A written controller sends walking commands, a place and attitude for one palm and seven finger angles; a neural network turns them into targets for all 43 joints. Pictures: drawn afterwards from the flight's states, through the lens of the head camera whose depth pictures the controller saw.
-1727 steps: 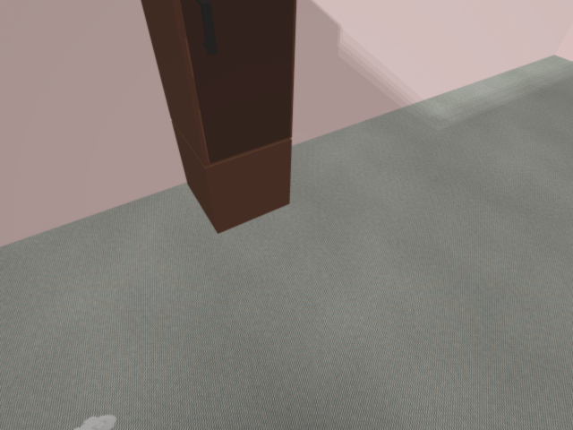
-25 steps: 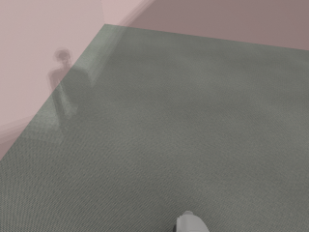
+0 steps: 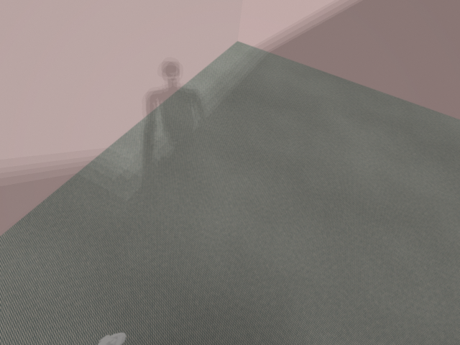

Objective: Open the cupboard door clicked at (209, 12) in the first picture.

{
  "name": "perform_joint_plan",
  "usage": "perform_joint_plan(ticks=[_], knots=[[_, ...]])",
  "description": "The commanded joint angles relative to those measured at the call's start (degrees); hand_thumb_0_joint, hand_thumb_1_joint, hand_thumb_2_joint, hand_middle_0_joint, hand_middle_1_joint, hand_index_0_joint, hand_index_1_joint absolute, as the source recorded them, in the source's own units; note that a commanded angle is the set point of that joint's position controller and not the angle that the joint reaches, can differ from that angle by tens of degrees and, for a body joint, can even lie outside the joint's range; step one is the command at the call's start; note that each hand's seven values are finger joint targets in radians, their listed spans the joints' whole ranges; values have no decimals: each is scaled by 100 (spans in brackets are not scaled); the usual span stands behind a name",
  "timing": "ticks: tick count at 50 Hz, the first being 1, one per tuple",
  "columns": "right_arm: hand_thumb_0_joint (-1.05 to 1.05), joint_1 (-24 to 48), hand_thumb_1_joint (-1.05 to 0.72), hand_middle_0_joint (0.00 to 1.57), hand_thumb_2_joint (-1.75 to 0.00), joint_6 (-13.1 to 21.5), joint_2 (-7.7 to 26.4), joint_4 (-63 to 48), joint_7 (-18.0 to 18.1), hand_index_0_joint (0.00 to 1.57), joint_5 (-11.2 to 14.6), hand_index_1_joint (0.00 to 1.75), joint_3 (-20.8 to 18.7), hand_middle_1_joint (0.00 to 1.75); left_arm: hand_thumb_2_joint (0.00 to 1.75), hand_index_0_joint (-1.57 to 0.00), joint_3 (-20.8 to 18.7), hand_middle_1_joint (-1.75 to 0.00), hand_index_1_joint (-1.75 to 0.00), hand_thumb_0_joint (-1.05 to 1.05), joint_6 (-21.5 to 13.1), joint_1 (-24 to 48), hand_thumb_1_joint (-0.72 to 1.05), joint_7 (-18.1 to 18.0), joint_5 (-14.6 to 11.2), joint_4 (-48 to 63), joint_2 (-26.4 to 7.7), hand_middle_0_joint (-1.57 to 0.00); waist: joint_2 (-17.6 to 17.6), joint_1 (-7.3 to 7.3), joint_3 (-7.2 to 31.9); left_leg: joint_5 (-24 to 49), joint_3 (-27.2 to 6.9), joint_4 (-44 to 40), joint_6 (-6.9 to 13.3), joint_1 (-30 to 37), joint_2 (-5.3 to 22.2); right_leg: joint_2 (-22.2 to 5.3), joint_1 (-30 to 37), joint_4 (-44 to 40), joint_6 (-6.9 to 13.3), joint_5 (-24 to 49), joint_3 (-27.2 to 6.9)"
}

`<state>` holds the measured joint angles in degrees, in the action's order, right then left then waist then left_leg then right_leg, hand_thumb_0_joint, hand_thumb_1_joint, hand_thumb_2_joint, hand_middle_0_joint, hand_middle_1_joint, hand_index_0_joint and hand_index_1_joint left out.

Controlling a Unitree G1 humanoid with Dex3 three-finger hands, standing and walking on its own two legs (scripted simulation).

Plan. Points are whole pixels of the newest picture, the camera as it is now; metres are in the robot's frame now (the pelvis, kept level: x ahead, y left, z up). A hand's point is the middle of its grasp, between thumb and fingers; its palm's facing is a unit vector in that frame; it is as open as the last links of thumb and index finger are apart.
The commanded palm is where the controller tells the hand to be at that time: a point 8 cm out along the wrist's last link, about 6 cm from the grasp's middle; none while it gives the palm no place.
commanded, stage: turn to face it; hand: left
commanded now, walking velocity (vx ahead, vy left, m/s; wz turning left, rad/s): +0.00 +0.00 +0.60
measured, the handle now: out of the picture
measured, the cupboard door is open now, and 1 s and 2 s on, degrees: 44 44 44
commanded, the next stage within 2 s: none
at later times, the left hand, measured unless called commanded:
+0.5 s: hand out of the picture +0.05 +0.18 -0.13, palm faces +0.30 -0.90 -0.31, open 7.4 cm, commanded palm none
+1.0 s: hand out of the picture -0.02 +0.19 -0.15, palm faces +0.59 -0.77 -0.25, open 7.4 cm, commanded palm none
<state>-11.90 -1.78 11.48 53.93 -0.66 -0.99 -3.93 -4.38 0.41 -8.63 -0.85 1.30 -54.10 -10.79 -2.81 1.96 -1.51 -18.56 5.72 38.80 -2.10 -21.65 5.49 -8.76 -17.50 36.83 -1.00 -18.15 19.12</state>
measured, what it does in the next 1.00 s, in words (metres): steps on the spot, turning left: right foot, then left foot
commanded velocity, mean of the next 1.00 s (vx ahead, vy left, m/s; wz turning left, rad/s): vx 0.00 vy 0.00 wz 0.60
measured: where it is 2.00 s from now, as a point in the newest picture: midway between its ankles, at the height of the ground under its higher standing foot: outside the picture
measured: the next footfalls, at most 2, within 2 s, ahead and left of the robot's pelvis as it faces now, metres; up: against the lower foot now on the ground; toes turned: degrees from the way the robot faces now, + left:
right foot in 0.40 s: +0.10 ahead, -0.16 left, +0.00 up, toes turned +12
left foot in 0.78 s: +0.02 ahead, +0.09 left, +0.00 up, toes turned +35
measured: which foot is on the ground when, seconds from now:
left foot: down 0.00-0.40, up 0.42-0.76, down 0.78-1.00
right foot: down 0.00-0.00, up 0.02-0.38, down 0.40-0.78, up 0.80-1.00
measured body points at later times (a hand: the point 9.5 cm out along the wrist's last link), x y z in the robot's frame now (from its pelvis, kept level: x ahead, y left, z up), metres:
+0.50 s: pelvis +0.03 -0.05 +0.01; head +0.09 -0.06 +0.46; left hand +0.03 +0.22 -0.11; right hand +0.17 -0.28 -0.15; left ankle -0.01 +0.08 -0.66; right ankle +0.06 -0.16 -0.72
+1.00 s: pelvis +0.04 -0.04 +0.02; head +0.07 +0.01 +0.46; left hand -0.05 +0.23 -0.13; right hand +0.26 -0.19 -0.11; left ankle -0.01 +0.07 -0.72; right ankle +0.10 -0.18 -0.65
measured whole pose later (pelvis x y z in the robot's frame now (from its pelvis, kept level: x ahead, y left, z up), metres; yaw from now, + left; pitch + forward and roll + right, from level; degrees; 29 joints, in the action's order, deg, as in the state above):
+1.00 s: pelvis +0.04 -0.04 +0.02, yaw +35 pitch +1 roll -1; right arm -8.1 -1.6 11.9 52.2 0.2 -1.2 -2.7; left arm -5.0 3.4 -9.3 -0.4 1.0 -52.3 -15.5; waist -2.0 -0.1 -5.7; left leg -13.2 -0.4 29.2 1.0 -16.9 0.0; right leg -5.0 -27.0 60.1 -5.1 -24.3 1.0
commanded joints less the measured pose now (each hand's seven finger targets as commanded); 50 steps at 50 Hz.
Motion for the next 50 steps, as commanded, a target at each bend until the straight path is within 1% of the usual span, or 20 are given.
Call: perform_joint_plan(ticks=[1, 2, 3, 6, 15, 18, 19, 20, 21, 22, 23, 25, 34, 37, 38, 39, 40, 41, 45, 50], knots=[[0, -1300, -90, 20, -90, 118, 1500, -60, 123, 20, -111, 30, -295, 30, 90, -20, -68, -30, -30, 0, 49, 363, 90, 12, -3, 793, -546, -20, 1964, 457, 479, 3031, -3145, -2058, 1520, 1338, 2173, 260, -1863, 2813, -324, -1903, -1556], [0, -1041, -90, 20, -90, 158, 1452, -157, 170, 20, -102, 30, -290, 30, 90, -20, -99, -30, -30, 0, 36, 424, 90, 37, 16, 814, -508, -20, 1445, 268, 463, 2897, -2823, -2015, 1460, 1239, 1863, 216, -1978, 3104, -288, -1361, -1776], [0, -728, -90, 20, -90, 192, 1307, -242, 209, 20, -90, 30, -267, 30, 90, -20, -121, -30, -30, 0, 35, 358, 90, 33, 34, 713, -453, -20, 1718, 125, 571, 2961, -2578, -1846, 1235, 1258, 1519, 249, -2129, 3332, -330, -1031, -1836], [0, -232, -90, 20, -90, 243, 1119, -398, 234, 20, -31, 30, -147, 30, 90, -20, -125, -30, -30, 0, 69, -111, 90, 61, 6, 471, -620, -20, 1342, -117, 658, 3358, -1678, -1697, 913, 1491, 911, 347, -1885, 3226, -430, -260, -1928], [0, -88, -90, 20, -90, 82, 1315, -424, 149, 20, -59, 30, -263, 30, 90, -20, -34, -30, -30, 0, 75, -77, 90, 17, -76, 600, -656, -20, 1317, -30, 456, 2683, -2172, -1681, 1050, 1106, 756, 730, -587, 683, -400, -600, -1742], [0, 349, -90, 20, -90, 32, 1289, -553, 118, 20, 5, 30, -294, 30, 90, -20, -85, -30, -30, 0, -7, -771, 90, -12, -92, 437, -813, -20, 1127, -388, 493, 2018, -2163, -1227, 741, 228, 408, 780, 846, -956, -307, 449, -1686], [0, 345, -90, 20, -90, 26, 1002, -630, 92, 20, 64, 30, -268, 30, 90, -20, -157, -30, -30, 0, -71, -998, 90, -56, -34, 406, -1131, -20, 235, -491, 604, 843, -1830, -571, 409, -554, -69, 27, 1658, -1860, -133, 462, -2381], [0, 311, -90, 20, -90, 32, 593, -754, 54, 20, 82, 30, -203, 30, 90, -20, -268, -30, -30, 0, -111, -1015, 90, -99, 58, 437, -1714, -20, -1665, -534, 524, -1337, -677, 1033, -82, -1408, -1011, -1633, 1858, -2294, 525, 972, -4071], [0, 450, -90, 20, -90, -3, 891, -744, 24, 20, 36, 30, -244, 30, 90, -20, -222, -30, -30, 0, -97, -931, 90, -122, 18, 484, -1722, -20, -1448, -534, 399, -1811, -894, 2382, -1, -1241, -703, -2052, 1061, -2214, 967, 1275, -4117], [0, 319, -90, 20, -90, -25, 782, -721, -35, 20, 15, 30, -224, 30, 90, -20, -142, -30, -30, 0, -80, -553, 90, -111, 10, 586, -1486, -20, -965, -284, 161, -1329, -1000, 2887, 22, -1228, -572, -1663, 723, -2148, 994, 1047, -3483], [0, 274, -90, 20, -90, -102, 710, -561, -33, 20, 10, 30, -254, 30, 90, -20, -146, -30, -30, 0, -94, -311, 90, -140, -6, 638, -1215, -20, -1067, -156, 202, -1024, -937, 3195, -56, -1267, -491, -1380, 703, -2102, 833, 1190, -3353], [0, 291, -90, 20, -90, -136, 698, -438, -93, 20, 7, 30, -204, 30, 90, -20, -37, -30, -30, 0, -115, -132, 90, -111, -21, 677, -1017, -20, -1133, -46, 49, -581, -689, 3211, -196, -1244, -320, -928, 793, -1812, 642, 2231, -2236], [0, 950, -90, 20, -90, -34, 426, -581, -123, 20, 68, 30, -46, 30, 90, -20, -215, -30, -30, 0, -118, -943, 90, -89, 54, 403, -1340, -20, -961, -502, 315, -836, 71, 355, -156, -428, -418, -1242, 1778, -1063, 704, 3954, -1603], [0, 409, -90, 20, -90, 17, 628, -469, -90, 20, 40, 30, -81, 30, 90, -20, -244, -30, -30, 0, -96, -711, 90, -45, -14, 426, -1366, -20, -688, -141, 496, 350, 167, -955, -26, 787, -516, -1138, 1128, -353, 329, 3430, -1160], [0, 34, -90, 20, -90, 59, 895, -386, -85, 20, 19, 30, -167, 30, 90, -20, -215, -30, -30, 0, -77, -641, 90, -23, -45, 491, -1218, -20, 14, 68, 740, 1307, -266, -1506, 117, 1715, -190, -923, 478, 497, 56, 2682, -955], [0, -349, -90, 20, -90, 102, 1591, -336, -32, 20, -35, 30, -346, 30, 90, -20, -131, -30, -30, 0, -35, -546, 90, 23, -105, 717, -823, -20, 1846, 303, 932, 3252, -2399, -1706, 908, 2598, 1388, -65, -1152, 1809, -408, -731, -772], [0, -736, -90, 20, -90, 52, 1850, -219, 38, 20, -3, 30, -392, 30, 90, -20, -55, -30, -30, 0, 33, -108, 90, -10, -56, 918, -734, -20, 1943, 462, 995, 4721, -2920, -1648, 1545, 2547, 1978, 179, -1654, 2636, -418, -2154, -1426], [0, -690, -90, 20, -90, 42, 1813, -228, 63, 20, -34, 30, -361, 30, 90, -20, -83, -30, -30, 0, 74, -5, 90, -29, -30, 996, -856, -20, 1353, 397, 858, 3759, -2542, -1653, 1651, 2160, 1961, 95, -1612, 3017, -326, -1874, -1777], [0, 220, -90, 20, -90, 123, 1267, -481, 172, 20, -34, 30, -191, 30, 90, -20, -127, -30, -30, 0, 140, -131, 90, 46, -2, 634, -797, -20, 1294, -68, 371, 2609, -1852, -1900, 1014, 1346, 837, 236, -1490, 2881, -380, -532, -1970], [0, 74, -90, 20, -90, 108, 1297, -440, 154, 20, -50, 30, -220, 30, 90, -20, -82, -30, -30, 0, 134, -40, 90, 36, -33, 680, -721, -20, 1136, -43, 474, 2363, -2017, -1857, 1090, 1311, 736, 480, -1015, 1696, -396, -612, -1880]])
